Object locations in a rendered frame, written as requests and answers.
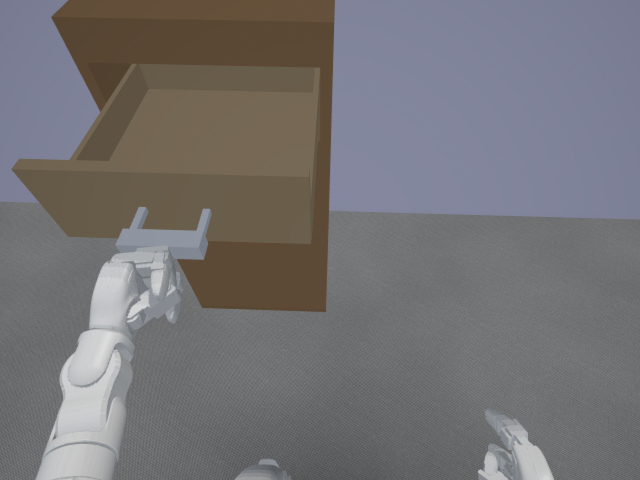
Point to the left robot forearm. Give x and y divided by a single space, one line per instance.
87 436

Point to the cabinet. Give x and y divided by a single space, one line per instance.
104 37

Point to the robot right hand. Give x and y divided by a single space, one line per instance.
526 462

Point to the drawer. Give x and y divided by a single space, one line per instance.
239 140

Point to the handle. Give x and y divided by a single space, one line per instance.
183 244

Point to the robot left shin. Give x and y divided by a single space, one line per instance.
268 462

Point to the robot left hand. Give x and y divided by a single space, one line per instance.
119 286

